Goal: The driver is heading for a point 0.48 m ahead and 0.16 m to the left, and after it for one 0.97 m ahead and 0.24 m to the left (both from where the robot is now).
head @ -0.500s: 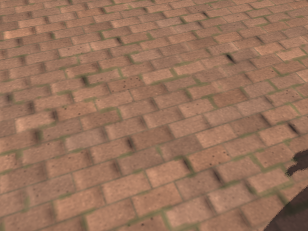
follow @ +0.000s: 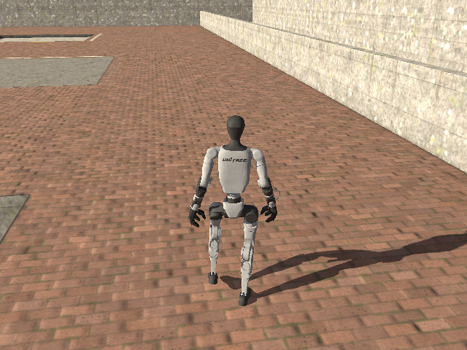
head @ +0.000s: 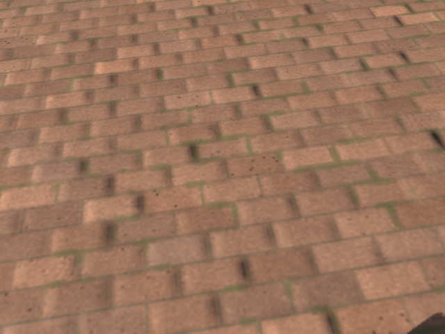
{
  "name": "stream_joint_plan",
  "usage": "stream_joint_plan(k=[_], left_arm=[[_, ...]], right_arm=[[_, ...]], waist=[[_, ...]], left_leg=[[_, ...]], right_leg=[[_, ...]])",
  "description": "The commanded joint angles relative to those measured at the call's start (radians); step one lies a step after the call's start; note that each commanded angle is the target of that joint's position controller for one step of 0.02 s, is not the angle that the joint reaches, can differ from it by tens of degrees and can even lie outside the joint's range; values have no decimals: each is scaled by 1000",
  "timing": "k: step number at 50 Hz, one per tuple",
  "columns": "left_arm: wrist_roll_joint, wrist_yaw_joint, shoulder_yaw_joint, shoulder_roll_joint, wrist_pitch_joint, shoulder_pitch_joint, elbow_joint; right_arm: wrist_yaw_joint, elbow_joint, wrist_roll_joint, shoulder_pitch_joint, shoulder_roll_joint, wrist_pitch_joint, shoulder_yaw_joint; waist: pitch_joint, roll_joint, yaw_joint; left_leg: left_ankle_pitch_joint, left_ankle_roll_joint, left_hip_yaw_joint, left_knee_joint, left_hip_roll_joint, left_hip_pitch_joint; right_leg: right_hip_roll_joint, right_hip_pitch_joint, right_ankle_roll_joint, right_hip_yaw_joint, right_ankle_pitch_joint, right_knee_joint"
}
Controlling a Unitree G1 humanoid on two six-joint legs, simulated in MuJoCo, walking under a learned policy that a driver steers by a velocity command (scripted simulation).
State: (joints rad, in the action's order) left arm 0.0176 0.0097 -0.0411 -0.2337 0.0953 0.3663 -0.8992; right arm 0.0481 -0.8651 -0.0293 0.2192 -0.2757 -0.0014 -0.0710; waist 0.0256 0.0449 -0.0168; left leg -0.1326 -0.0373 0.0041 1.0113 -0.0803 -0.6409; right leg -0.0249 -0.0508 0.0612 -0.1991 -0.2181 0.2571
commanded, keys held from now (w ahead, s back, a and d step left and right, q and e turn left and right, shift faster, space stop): w+q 0.48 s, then q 0.48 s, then e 0.04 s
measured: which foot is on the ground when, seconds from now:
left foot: up 0.00-0.22, down 0.24-0.76, up 0.78-1.00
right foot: down 0.00-0.26, up 0.28-0.72, down 0.74-1.00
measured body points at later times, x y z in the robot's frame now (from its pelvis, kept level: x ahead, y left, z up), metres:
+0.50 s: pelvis +0.26 +0.07 +0.00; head +0.29 +0.09 +0.44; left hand +0.32 +0.36 -0.12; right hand +0.38 -0.19 -0.13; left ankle +0.23 +0.10 -0.75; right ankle +0.38 -0.09 -0.67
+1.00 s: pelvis +0.43 +0.07 -0.01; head +0.47 +0.08 +0.44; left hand +0.38 +0.37 -0.11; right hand +0.68 -0.09 -0.14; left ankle +0.35 +0.17 -0.67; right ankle +0.55 +0.04 -0.75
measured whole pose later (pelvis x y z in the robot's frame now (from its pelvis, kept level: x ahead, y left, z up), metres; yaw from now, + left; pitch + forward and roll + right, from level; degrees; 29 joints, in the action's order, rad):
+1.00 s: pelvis +0.43 +0.07 -0.01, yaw +36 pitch +0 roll +0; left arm 0.03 0.03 -0.02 -0.25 0.01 0.17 -0.74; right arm 0.02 -0.76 -0.02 0.20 -0.32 -0.07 -0.08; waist 0.09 0.04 0.00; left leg -0.43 0.02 0.04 1.11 0.04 -0.49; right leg 0.03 -0.32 0.05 -0.12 -0.11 0.43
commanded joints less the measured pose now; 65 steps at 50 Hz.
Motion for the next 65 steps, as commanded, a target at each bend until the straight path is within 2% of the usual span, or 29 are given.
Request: stream_joint_plan(k=[1, 6, 8, 10, 12, 13, 14, 15, 17, 18, 20, 23, 26, 32, 36, 37, 38, 39, 40, 41, 42, 44, 47, 55, 57, 58, 59, 61, 65], left_arm=[[1, 2, -17, -93, 17, -17, 41], [2, 12, -27, -130, 5, 56, -2], [5, 18, -31, -147, -7, 59, -12], [8, 23, -40, -181, -23, 53, -16], [5, 19, -43, -196, -40, 36, -3], [-3, 11, -23, -112, -36, 60, 46], [-6, -6, -26, -108, -24, 9, 118], [4, -9, -31, -148, -14, -120, 139], [-6, -10, -23, -123, 2, -101, 125], [13, -9, -24, -121, -13, -86, 122], [33, -15, -22, -107, -49, -54, 115], [31, -23, -18, -91, -70, -126, 147], [24, -20, -16, -95, -70, -250, 189], [4, -14, -1, -100, -57, -362, 235], [5, 9, -16, -164, -32, -177, 188], [16, 19, -24, -196, -14, -67, 171], [22, 30, -28, -258, -13, -2, 184], [-4, 22, -42, -287, -37, -43, 199], [-16, 15, -25, -192, -54, -109, 226], [-18, 17, -3, -119, -61, -160, 236], [-6, 21, 6, -99, -72, -205, 241], [5, 30, -1, -127, -76, -221, 232], [12, 25, -10, -143, -71, -198, 221], [12, -11, -10, -147, -95, -173, 169], [-1, -24, -7, -146, -104, -153, 148], [-2, -36, -2, -114, -100, -114, 147], [-19, -41, 13, -45, -95, -82, 172], [-19, -34, -18, -134, -121, -137, 161], [0, -20, -40, -121, -132, -49, 124]], right_arm=[[14, 82, 0, -81, 5, 8, 12], [28, 143, -8, -222, 1, 11, 26], [24, 151, -11, -217, -10, 10, 21], [13, 132, -12, -130, -34, 11, 9], [-8, 53, -22, 131, -94, 27, -27], [-25, 40, -30, 215, -209, 26, -61], [-28, 65, 3, 182, -280, 15, -75], [-36, 58, 17, 170, -248, 4, -69], [-46, 54, 22, 71, -150, 13, -43], [-49, 56, 29, 40, -125, 21, -35], [-46, 63, 33, 31, -108, 43, -26], [-41, 52, 31, 84, -143, 57, -34], [-43, 42, 29, 145, -144, 54, -33], [-61, 40, 20, 214, -153, 25, -35], [-69, 80, 19, 113, -178, 24, -43], [-62, 101, 37, 88, -156, 35, -36], [-65, 135, 47, 151, -64, 40, -14], [-76, 136, 53, 304, -101, 22, -28], [-82, 78, 17, 310, -152, -5, -35], [-69, 82, 4, 224, -156, -17, -38], [-58, 91, 6, 189, -136, -29, -37], [-37, 102, 4, 168, -113, -56, -31], [-29, 123, 14, 135, -101, -67, -26], [-34, 131, 7, 54, -38, -71, 26], [-46, 98, -1, 107, -40, -53, 34], [-55, 105, -16, 99, -94, -39, 30], [-65, 134, -9, 20, -186, -30, 13], [-75, 146, -10, -89, -140, -18, 17], [-95, 136, 11, -65, -100, -10, 22]], waist=[[59, -113, 11], [84, -107, -24], [66, -116, -10], [0, -143, 34], [-149, -90, 150], [-254, 67, 152], [-321, 175, 115], [-201, 10, 140], [-26, -72, 46], [-6, -69, 12], [-33, -49, -17], [-14, -29, -4], [27, -7, 35], [-27, 39, 89], [-73, 48, -12], [-137, -7, -68], [-271, -190, -47], [-414, -365, 31], [-329, -171, 52], [-200, -102, 38], [-136, -102, 53], [-75, -183, 55], [-99, -172, 52], [-85, -213, 23], [-49, -164, 61], [-46, -56, 43], [-40, 167, -11], [31, 150, 1], [-20, 87, -6]], left_leg=[[114, 7, -19, -131, -12, -45], [97, -46, -111, -335, 17, 10], [14, -82, -145, -372, 59, 63], [-104, -128, -179, -386, 130, 187], [-107, -194, -124, -504, 169, 534], [-219, -281, 237, -533, -92, 828], [-165, -412, 761, -706, -277, 970], [-104, -373, 626, -739, -246, 909], [110, -289, 398, -759, -164, 644], [197, -265, 328, -768, -115, 562], [288, -257, 266, -778, -66, 501], [264, -248, 246, -805, -31, 467], [420, -215, 245, -779, -17, 496], [687, -146, 256, -613, 5, 604], [683, -66, 323, -404, 46, 566], [534, -36, 302, -229, 98, 475], [-179, -13, 176, 52, 195, 322], [-563, -3, 104, 234, 278, 204], [-483, 2, 128, 301, 193, 183], [-423, 18, 105, 282, 171, 171], [-381, 36, 91, 250, 143, 171], [-321, 62, 56, 230, 129, 198], [-296, 70, 38, 174, 126, 202], [-265, 23, -21, -356, 118, 418], [-85, -6, -18, -648, 111, 593], [-115, -27, 136, -748, -24, 637], [-163, -91, 340, -822, -224, 523], [-206, -137, 243, -810, -196, 302], [393, -170, 95, -681, -176, 499]], right_leg=[[256, -28, 78, 77, 308, -127], [292, 82, 65, -2, 452, -83], [300, 141, 53, -36, 680, 3], [304, 177, 46, -62, 964, 190], [282, 32, 16, -80, 812, 602], [207, -295, -29, -76, 245, 938], [-8, -613, -77, 91, -341, 1204], [63, -727, -65, 221, -244, 1197], [138, -640, -58, 222, -108, 1012], [152, -575, -70, 227, -103, 955], [151, -501, -92, 220, -95, 898], [146, -542, -117, 200, -15, 788], [127, -602, -131, 194, 83, 646], [27, -530, -99, 193, 150, 439], [-15, -232, -39, 222, 169, 199], [86, -29, -7, 286, 361, 136], [386, 195, 48, 511, 835, 219], [547, 244, 204, 788, 1006, 194], [495, 131, 200, 714, 807, 179], [412, 11, 172, 564, 651, 141], [350, -67, 139, 473, 503, 94], [283, -173, 135, 347, 438, 45], [295, -178, 158, 283, 412, 32], [260, -257, 142, 295, 50, 10], [225, -356, 67, 296, 25, 49], [176, -401, 1, 266, -9, 117], [45, -399, -58, 155, -136, 208], [15, -282, -45, 194, -201, 439], [1, -412, -53, 191, -268, 700]])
